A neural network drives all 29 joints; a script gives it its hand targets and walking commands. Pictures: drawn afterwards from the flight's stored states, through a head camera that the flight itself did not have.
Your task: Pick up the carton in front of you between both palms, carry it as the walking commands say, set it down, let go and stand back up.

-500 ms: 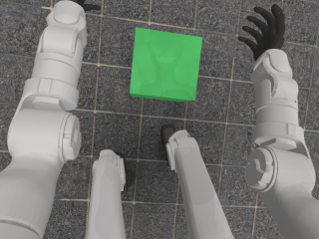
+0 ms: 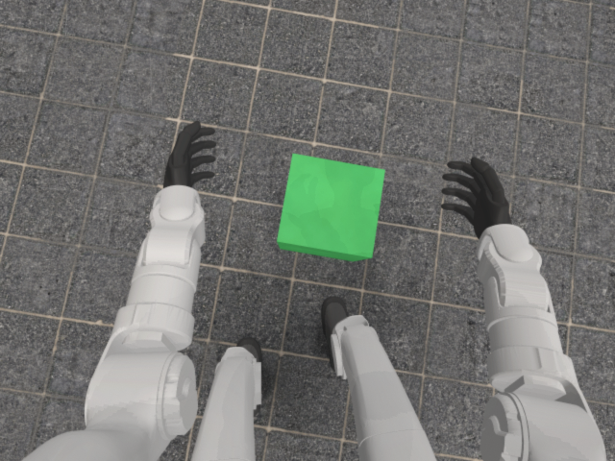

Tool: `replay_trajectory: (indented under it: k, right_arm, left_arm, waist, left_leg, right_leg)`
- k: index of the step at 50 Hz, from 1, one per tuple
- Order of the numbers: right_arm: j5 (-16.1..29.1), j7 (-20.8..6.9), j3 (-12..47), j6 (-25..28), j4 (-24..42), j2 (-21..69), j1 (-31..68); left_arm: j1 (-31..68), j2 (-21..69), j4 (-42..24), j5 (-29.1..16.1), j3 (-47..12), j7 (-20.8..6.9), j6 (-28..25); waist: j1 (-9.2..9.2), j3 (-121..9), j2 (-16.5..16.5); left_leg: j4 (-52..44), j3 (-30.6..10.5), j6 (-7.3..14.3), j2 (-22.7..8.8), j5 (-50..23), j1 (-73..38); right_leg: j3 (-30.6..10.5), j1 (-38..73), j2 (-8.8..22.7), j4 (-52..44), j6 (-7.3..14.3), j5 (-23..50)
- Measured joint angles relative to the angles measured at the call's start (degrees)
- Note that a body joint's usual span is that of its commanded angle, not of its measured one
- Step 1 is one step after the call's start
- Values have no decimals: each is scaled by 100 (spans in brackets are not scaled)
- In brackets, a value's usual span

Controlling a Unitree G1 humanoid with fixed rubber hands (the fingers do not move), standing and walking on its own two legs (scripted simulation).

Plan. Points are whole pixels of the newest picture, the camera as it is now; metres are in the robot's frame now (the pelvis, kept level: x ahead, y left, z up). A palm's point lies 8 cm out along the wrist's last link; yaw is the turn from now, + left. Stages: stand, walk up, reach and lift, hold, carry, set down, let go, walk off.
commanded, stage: let go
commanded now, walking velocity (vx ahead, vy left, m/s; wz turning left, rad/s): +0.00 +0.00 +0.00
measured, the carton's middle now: (326, 214) +0.45 -0.13 -0.56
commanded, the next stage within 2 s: stand in 1.16 s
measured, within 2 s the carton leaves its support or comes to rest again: neither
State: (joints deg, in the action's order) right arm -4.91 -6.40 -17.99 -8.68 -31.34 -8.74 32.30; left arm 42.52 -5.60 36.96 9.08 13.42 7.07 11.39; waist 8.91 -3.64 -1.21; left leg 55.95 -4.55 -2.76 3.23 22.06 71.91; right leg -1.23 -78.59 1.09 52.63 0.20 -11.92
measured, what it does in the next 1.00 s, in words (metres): rises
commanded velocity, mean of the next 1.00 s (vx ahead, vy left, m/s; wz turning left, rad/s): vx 0.00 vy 0.00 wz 0.00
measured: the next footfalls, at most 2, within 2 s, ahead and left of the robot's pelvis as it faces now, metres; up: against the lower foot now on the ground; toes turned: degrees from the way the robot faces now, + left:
none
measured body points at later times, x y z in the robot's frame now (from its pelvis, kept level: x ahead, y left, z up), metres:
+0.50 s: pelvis +0.06 +0.00 +0.08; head +0.16 +0.01 +0.52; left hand +0.33 +0.19 -0.02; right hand +0.22 -0.25 +0.00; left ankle +0.02 +0.14 -0.65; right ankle +0.09 -0.12 -0.65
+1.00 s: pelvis +0.08 +0.03 +0.09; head +0.09 +0.03 +0.54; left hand +0.27 +0.25 +0.01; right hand +0.24 -0.22 +0.01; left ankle +0.02 +0.14 -0.65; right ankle +0.09 -0.11 -0.65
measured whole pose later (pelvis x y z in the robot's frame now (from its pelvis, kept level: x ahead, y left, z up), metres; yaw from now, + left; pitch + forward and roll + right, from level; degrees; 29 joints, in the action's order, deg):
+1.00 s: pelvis +0.08 +0.03 +0.09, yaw -4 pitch -2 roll -1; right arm -1.1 -1.5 -2.4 -9.4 -23.0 -13.6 -12.6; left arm -13.4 -11.9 27.4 -1.2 1.1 -1.0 3.2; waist 0.1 2.6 -2.1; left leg 26.7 -2.7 0.9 0.7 21.1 3.9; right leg -2.8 -11.7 -0.2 25.4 -2.0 -12.1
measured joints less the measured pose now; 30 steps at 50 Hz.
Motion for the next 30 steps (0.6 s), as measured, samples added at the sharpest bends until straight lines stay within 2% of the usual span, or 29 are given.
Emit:
replay_trajectory:
  k: [4, 8, 20, 24, 30]
  right_arm:
    - [122, -138, 449, 136, 114, -214, -753]
    - [281, -159, 854, 288, 246, -360, -1506]
    - [665, 135, 1697, 647, 1007, -291, -3791]
    - [699, 191, 1787, 670, 1070, -297, -4252]
    - [688, 242, 1748, 648, 865, -354, -4471]
  left_arm:
    - [-950, 128, -404, -110, -120, 102, -150]
    - [-1685, 81, -491, -240, -266, 18, -368]
    - [-3525, -204, -375, -408, -550, -346, -1019]
    - [-4049, -277, -480, -463, -652, -445, -1099]
    - [-4721, -404, -679, -605, -857, -653, -1074]
  waist:
    - [-72, 130, 72]
    - [-118, 205, 105]
    - [-169, 427, 254]
    - [-289, 576, 284]
    - [-574, 651, 173]
  left_leg:
    - [-455, -31, -18, -63, -63, -871]
    - [-819, -45, -24, -149, -63, -1705]
    - [-1861, -7, 44, -353, -62, -4064]
    - [-2250, 26, 98, -370, -121, -4841]
    - [-2702, 96, 214, -344, -187, -5743]
  right_leg:
    - [36, 842, -36, -377, 43, 17]
    - [60, 1647, -100, -688, 77, -7]
    - [44, 3951, -253, -1629, 62, -52]
    - [11, 4733, -256, -2026, 13, 4]
    - [-64, 5658, -216, -2537, -92, 95]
